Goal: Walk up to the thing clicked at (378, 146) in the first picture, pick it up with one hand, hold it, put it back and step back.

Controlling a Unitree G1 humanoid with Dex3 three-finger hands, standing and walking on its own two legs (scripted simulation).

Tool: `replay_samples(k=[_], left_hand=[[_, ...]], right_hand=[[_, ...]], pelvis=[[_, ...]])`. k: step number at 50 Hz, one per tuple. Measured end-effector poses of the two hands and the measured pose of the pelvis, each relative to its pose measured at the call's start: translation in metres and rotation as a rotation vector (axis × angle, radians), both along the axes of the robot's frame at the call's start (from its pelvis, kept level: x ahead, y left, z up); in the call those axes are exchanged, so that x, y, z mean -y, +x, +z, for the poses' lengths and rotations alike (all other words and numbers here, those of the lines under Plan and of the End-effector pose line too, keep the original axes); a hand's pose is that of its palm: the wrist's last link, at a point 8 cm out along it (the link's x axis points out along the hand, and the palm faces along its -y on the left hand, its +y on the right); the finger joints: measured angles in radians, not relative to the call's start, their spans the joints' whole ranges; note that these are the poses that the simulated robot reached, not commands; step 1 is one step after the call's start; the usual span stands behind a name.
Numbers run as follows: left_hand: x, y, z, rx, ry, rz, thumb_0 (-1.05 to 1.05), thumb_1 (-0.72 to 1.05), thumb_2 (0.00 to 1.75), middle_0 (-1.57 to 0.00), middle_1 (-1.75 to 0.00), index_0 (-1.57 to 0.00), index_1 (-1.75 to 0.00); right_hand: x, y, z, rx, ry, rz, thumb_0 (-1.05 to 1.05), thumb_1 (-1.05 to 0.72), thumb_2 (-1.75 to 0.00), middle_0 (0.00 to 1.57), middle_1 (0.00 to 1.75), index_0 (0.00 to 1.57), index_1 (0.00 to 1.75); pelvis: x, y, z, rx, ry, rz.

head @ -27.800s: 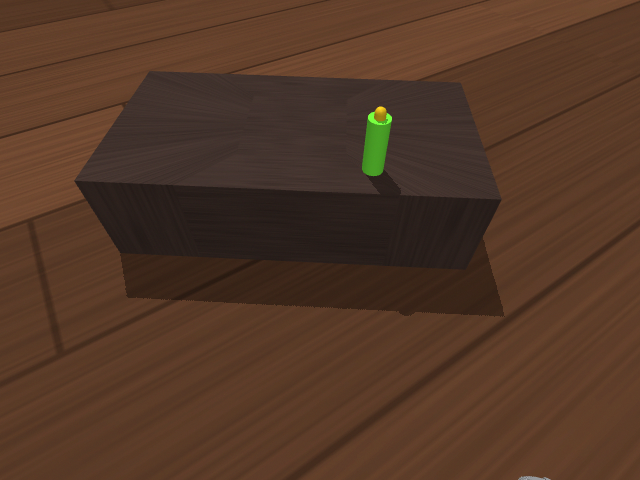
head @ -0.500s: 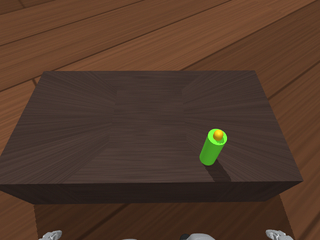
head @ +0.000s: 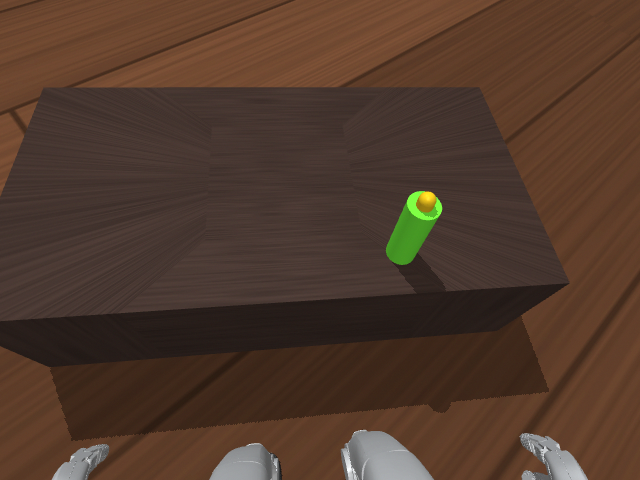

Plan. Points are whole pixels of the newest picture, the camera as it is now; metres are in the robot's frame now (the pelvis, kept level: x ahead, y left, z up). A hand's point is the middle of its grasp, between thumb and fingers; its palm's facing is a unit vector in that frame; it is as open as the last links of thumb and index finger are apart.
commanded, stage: step back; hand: right
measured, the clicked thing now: (413, 226) +0.59 -0.23 -0.26
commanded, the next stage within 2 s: none
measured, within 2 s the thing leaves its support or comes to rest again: neither
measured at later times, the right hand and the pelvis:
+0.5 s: hand out of the picture -0.03 -0.28 -0.14, palm faces -0.09 +0.89 -0.44, open 7.4 cm; pelvis -0.12 -0.01 -0.01, yaw +2 degrees
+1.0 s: hand out of the picture -0.17 -0.34 -0.15, palm faces -0.05 +0.91 -0.41, open 7.4 cm; pelvis -0.26 -0.06 +0.00, yaw +0 degrees
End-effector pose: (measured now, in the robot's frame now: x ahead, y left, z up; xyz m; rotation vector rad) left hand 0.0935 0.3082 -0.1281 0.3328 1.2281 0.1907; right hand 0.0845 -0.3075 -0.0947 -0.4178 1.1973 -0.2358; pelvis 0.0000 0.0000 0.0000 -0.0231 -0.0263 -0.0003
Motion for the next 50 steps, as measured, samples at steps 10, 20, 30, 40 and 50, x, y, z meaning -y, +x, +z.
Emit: replay_samples(k=[10,20,30,40,50], left_hand=[[0.021,-0.046,0.017,0.046,0.029,-0.029,0.0,0.91,0.89,-0.2,-0.3,-0.21,-0.3],[0.01,-0.069,0.021,0.167,0.032,-0.024,0.0,0.9,0.89,-0.2,-0.3,-0.21,-0.3],[0.007,-0.131,0.012,0.114,0.003,0.009,0.0,0.91,0.89,-0.2,-0.3,-0.21,-0.29],[0.035,-0.213,0.007,0.029,0.05,-0.027,0.0,0.91,0.89,-0.2,-0.3,-0.2,-0.29],[0.06,-0.275,0.029,0.055,0.07,-0.005,0.01,0.9,0.89,-0.2,-0.3,-0.21,-0.3]], right_hand=[[0.019,-0.028,-0.02,0.054,0.06,-0.018,0.01,-0.9,-0.9,0.2,0.3,0.21,0.3],[0.018,-0.079,-0.013,0.024,0.003,0.055,0.01,-0.9,-0.9,0.2,0.3,0.21,0.3],[0.014,-0.137,0.009,0.04,-0.015,0.051,0.01,-0.9,-0.9,0.21,0.3,0.21,0.3],[0.061,-0.179,-0.008,0.13,-0.014,0.043,0.01,-0.9,-0.9,0.21,0.3,0.21,0.3],[0.074,-0.257,-0.019,0.032,0.027,0.025,0.01,-0.9,-0.9,0.2,0.3,0.21,0.3]], pelvis=[[0.018,-0.045,-0.006,0.013,0.019,-0.023],[0.008,-0.094,-0.01,-0.01,0.026,0.033],[0.012,-0.146,0.0,0.003,0.005,0.007],[0.046,-0.211,-0.017,0.007,0.001,-0.049],[0.061,-0.264,-0.005,-0.006,0.051,0.004]])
